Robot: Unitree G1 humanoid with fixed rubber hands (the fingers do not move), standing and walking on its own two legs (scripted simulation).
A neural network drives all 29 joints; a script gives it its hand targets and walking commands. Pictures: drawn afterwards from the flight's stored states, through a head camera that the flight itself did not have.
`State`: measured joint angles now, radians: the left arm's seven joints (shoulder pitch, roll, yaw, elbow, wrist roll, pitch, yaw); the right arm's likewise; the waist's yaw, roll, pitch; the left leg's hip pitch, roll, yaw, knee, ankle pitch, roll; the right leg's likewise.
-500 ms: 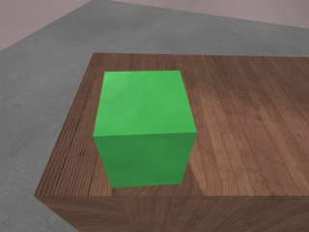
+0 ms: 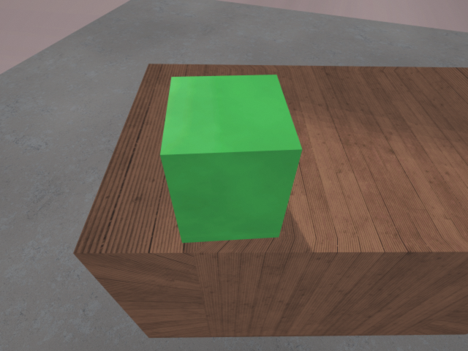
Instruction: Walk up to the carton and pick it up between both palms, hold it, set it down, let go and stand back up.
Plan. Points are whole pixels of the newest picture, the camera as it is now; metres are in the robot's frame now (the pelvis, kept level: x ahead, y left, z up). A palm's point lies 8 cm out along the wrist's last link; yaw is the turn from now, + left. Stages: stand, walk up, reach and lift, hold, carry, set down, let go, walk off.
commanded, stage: walk up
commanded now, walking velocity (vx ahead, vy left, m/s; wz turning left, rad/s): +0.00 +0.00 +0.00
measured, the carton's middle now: (228, 161) +0.46 +0.01 +0.07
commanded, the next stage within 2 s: stand in 0.64 s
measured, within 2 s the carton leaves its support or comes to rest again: neither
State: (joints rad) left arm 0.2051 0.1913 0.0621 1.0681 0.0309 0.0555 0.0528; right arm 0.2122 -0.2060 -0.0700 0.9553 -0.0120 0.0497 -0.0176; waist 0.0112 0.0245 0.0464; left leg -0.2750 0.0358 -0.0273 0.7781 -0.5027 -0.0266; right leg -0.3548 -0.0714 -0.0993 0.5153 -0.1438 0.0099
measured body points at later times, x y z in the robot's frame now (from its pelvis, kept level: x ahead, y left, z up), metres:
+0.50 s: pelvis -0.03 +0.02 +0.02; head -0.02 +0.02 +0.47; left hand -0.05 +0.23 -0.15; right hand -0.04 -0.19 -0.15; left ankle -0.04 +0.14 -0.73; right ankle -0.03 -0.10 -0.73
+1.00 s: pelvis -0.04 +0.01 +0.01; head -0.03 +0.01 +0.46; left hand -0.05 +0.21 -0.15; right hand -0.06 -0.18 -0.15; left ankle -0.04 +0.14 -0.73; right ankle -0.03 -0.10 -0.73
